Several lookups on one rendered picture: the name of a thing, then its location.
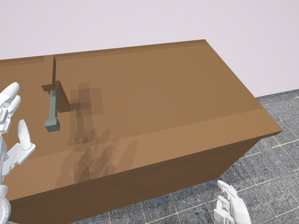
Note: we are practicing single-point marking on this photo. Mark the robot right hand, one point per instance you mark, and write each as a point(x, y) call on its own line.
point(235, 210)

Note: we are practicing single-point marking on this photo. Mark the robot left hand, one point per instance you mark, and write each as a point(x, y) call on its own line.
point(9, 102)

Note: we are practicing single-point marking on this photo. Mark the tap lever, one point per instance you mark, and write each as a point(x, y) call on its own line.
point(52, 123)

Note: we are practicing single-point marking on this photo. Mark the robot left forearm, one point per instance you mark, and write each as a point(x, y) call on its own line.
point(5, 207)

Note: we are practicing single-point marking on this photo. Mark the counter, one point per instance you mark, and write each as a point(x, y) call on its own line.
point(135, 123)

